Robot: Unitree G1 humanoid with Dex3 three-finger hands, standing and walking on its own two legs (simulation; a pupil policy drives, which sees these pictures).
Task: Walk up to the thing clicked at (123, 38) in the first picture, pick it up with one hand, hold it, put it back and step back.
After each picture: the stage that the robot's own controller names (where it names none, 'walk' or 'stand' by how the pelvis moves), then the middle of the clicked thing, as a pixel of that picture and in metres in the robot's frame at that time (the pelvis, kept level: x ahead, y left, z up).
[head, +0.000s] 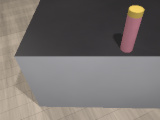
stand; (130, 31) +0.71 -0.22 -0.01
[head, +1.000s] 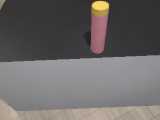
rise first; (98, 29) +0.64 -0.01 +0.02
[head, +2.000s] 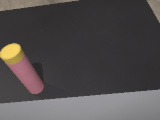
stand; (25, 72) +0.41 +0.28 +0.00
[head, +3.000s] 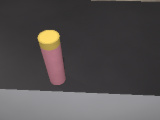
stand; (53, 61) +0.45 +0.14 +0.02
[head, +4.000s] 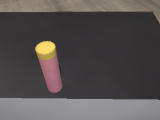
stand; (51, 69) +0.45 +0.17 -0.01
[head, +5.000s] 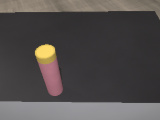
stand; (51, 73) +0.43 +0.17 -0.02
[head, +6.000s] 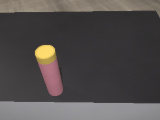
stand; (51, 73) +0.43 +0.17 -0.02
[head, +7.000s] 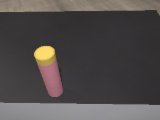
stand; (50, 74) +0.42 +0.17 -0.02
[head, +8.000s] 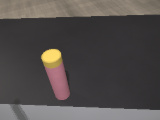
rise first; (57, 77) +0.42 +0.16 -0.01
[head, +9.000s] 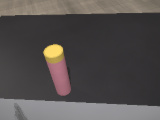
go down; (59, 72) +0.44 +0.16 -0.01
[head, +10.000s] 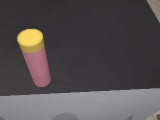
go down; (37, 62) +0.44 +0.15 +0.02
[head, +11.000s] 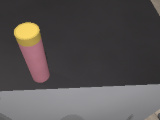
go down; (35, 57) +0.45 +0.16 +0.03
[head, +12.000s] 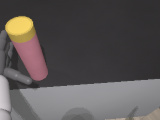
close in; (31, 54) +0.44 +0.17 +0.06
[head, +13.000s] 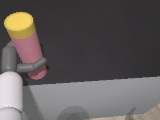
close; (30, 51) +0.44 +0.16 +0.06
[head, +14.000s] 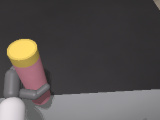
lift; (33, 77) +0.35 +0.17 +0.08
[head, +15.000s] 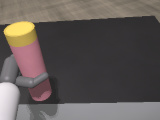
lift; (32, 66) +0.33 +0.17 +0.18
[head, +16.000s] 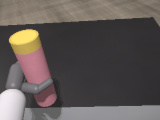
hold; (37, 72) +0.33 +0.16 +0.16
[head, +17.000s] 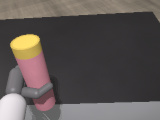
hold; (37, 77) +0.32 +0.16 +0.13
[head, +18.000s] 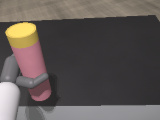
crouch; (33, 67) +0.34 +0.17 +0.16
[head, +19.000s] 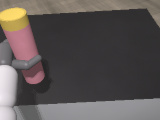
lower; (25, 51) +0.41 +0.19 +0.16
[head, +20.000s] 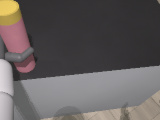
lower; (17, 42) +0.48 +0.18 +0.07
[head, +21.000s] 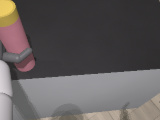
lower; (15, 41) +0.47 +0.19 +0.08
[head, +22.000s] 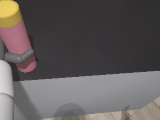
lower; (17, 42) +0.47 +0.19 +0.08
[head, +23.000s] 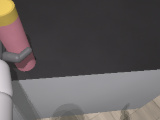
lower; (15, 41) +0.47 +0.19 +0.08
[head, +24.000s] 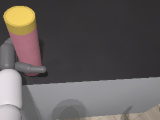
open; (27, 47) +0.44 +0.17 +0.07
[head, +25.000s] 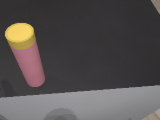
sink last; (29, 60) +0.42 +0.17 +0.05
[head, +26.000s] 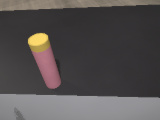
stand; (46, 63) +0.45 +0.19 +0.04
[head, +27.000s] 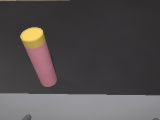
stand; (41, 60) +0.44 +0.19 +0.05
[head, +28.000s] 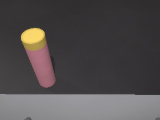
stand; (41, 61) +0.43 +0.19 +0.06
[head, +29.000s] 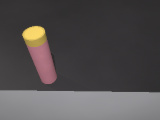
stand; (42, 58) +0.45 +0.19 +0.04
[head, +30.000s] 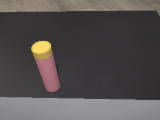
walk; (47, 69) +0.45 +0.19 -0.01
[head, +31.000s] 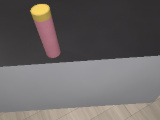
walk; (47, 34) +0.58 +0.19 +0.01
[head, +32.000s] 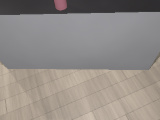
walk; out of the picture +0.90 +0.17 +0.01
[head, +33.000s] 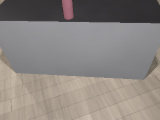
stand; (67, 0) +1.05 +0.16 +0.00
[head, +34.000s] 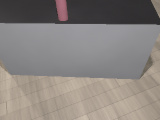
stand; (61, 2) +1.03 +0.18 -0.02
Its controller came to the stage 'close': yes
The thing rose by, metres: 0.19
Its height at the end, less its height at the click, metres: +0.00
